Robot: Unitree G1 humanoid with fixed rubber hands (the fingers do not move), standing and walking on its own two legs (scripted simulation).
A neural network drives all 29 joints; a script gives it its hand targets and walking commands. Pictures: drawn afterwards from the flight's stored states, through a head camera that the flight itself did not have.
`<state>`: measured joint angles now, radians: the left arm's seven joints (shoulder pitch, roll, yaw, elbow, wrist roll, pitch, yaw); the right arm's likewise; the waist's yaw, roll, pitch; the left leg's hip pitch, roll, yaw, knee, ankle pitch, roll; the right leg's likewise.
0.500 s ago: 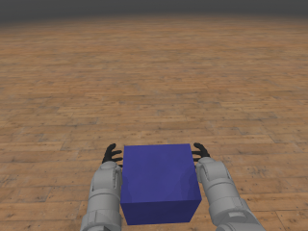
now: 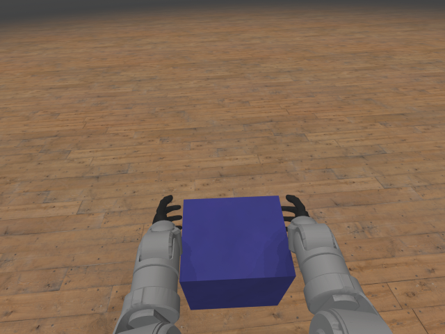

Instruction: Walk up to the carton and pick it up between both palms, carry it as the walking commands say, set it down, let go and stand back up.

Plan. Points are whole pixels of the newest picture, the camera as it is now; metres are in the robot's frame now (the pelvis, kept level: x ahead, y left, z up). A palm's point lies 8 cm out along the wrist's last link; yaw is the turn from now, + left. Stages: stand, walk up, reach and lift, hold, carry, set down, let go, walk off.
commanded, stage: reach and lift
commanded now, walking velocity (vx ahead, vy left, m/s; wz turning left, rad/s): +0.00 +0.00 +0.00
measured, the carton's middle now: (232, 255) +0.32 +0.00 -0.02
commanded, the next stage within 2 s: hold in 0.60 s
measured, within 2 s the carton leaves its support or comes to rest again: neither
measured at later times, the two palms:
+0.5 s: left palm (158, 237) +0.31 +0.14 +0.06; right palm (301, 237) +0.31 -0.13 +0.05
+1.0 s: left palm (158, 243) +0.30 +0.13 +0.06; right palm (303, 240) +0.30 -0.14 +0.05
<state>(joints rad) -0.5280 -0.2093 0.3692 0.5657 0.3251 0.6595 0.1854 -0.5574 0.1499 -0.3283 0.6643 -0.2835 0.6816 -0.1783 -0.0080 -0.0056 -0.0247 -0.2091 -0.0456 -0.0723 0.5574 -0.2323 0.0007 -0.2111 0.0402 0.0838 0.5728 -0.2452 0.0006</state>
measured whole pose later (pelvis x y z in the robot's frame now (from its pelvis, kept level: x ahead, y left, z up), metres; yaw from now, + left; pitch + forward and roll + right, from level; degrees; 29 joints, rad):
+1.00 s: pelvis +0.01 -0.01 +0.00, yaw +1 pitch -8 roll +0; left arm -0.35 -0.18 0.24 0.42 0.28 0.72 0.10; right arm -0.34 0.17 -0.21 0.47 -0.24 0.75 -0.19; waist 0.00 -0.01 -0.07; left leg -0.17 -0.04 -0.09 0.54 -0.24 -0.01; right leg -0.16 0.05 0.06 0.54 -0.25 -0.01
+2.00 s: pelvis -0.20 +0.05 -0.01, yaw -12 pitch +1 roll -1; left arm -0.28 -0.16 0.04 -0.17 0.10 1.25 0.25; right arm -0.22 0.14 -0.06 -0.21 -0.10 1.31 -0.29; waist 0.00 0.03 -0.18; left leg -0.49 0.05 0.11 0.61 -0.22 0.01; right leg -0.36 0.00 -0.08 0.62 -0.28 -0.02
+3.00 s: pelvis -0.34 +0.12 -0.01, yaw -12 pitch +0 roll -1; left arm -0.31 -0.17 0.09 -0.10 0.16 1.17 0.21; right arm -0.27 0.16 -0.08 -0.12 -0.14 1.24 -0.23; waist -0.01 0.01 -0.14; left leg -0.47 -0.03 0.08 0.50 -0.10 0.06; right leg -0.43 0.00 -0.06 0.63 -0.32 -0.04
